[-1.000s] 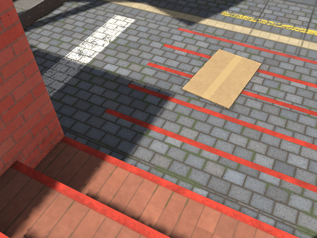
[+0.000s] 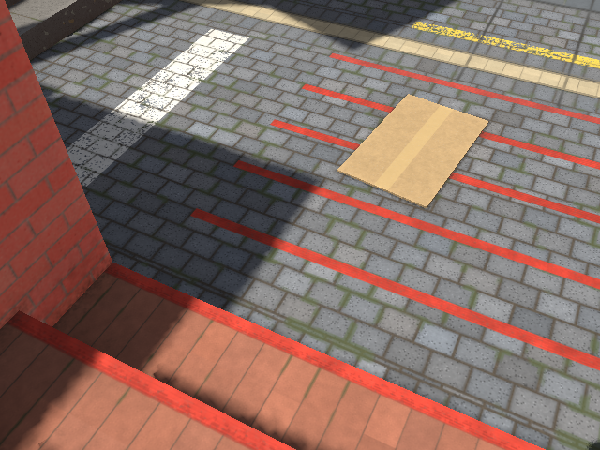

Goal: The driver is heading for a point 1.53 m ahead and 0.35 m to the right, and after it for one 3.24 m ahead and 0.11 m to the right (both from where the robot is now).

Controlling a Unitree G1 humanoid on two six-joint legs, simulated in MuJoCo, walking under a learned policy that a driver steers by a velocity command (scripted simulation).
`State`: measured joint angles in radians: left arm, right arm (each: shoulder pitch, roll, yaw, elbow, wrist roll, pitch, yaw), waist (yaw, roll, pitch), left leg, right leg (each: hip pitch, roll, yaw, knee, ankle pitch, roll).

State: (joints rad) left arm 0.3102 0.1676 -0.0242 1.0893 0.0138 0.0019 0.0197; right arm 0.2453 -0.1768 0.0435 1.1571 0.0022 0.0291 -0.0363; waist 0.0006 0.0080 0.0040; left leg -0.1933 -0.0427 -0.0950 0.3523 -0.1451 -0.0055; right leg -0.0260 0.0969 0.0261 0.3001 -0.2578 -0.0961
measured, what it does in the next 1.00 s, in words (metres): goes down, turning right: left foot, then right foot 0.17 m lower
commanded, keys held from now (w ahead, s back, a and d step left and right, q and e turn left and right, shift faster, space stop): w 0.34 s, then w+e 0.66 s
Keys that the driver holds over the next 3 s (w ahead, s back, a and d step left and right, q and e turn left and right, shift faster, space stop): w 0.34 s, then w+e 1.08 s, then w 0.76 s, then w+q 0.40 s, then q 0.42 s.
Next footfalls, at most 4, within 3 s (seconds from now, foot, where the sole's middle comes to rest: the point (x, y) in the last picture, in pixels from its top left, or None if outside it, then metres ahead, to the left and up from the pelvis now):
0.36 left None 0.17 0.15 -0.78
0.82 right None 0.43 0.04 -0.96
1.38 left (279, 384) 0.88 0.12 -1.13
2.14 right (409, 354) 1.08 -0.33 -1.31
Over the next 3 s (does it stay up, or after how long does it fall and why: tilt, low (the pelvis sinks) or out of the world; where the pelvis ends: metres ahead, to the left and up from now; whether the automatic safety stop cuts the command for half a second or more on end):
stays up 1.32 -0.35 -0.53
